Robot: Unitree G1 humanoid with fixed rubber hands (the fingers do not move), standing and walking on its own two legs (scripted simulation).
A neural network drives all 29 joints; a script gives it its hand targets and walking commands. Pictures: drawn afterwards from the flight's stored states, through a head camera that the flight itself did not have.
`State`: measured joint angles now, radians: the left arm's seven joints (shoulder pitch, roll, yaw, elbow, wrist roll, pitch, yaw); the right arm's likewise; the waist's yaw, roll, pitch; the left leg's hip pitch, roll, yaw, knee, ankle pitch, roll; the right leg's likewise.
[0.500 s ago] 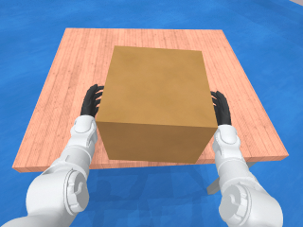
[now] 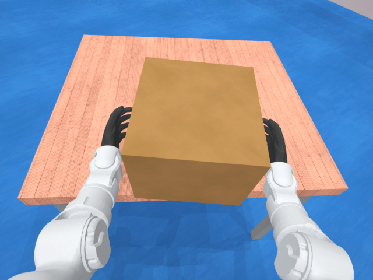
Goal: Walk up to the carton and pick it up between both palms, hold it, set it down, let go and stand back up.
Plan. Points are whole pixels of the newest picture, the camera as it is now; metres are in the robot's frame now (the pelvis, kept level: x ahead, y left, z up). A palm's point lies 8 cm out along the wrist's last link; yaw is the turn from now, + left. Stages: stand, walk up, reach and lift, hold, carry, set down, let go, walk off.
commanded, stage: reach and lift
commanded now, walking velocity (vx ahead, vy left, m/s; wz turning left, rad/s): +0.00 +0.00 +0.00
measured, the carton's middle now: (193, 133) +0.49 +0.01 +0.01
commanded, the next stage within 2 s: none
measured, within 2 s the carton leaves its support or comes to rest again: leaves its support in 0.14 s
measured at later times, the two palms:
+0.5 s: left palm (105, 136) +0.40 +0.20 +0.08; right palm (277, 149) +0.40 -0.17 +0.08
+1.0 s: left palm (94, 120) +0.38 +0.20 +0.15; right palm (294, 137) +0.38 -0.17 +0.15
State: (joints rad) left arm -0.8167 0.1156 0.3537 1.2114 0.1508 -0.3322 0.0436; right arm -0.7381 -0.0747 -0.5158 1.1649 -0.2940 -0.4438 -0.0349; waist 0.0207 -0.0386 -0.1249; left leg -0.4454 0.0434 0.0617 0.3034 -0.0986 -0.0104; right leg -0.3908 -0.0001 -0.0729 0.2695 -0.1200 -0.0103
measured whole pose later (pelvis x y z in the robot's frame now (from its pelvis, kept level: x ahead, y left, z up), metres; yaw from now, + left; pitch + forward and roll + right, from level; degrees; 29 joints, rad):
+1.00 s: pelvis -0.01 +0.00 +0.00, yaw +1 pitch +0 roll +0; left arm -0.71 0.12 0.25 0.64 0.10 0.31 0.04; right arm -0.70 -0.13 -0.14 0.82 0.12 0.09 -0.08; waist -0.02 -0.05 -0.06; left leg -0.17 0.03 0.04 0.29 -0.11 0.00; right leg -0.11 -0.01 -0.07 0.25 -0.14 0.00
